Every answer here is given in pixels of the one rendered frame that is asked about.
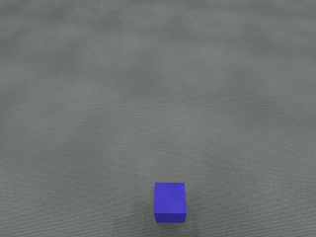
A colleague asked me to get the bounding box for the carton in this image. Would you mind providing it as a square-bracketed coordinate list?
[153, 183, 187, 223]

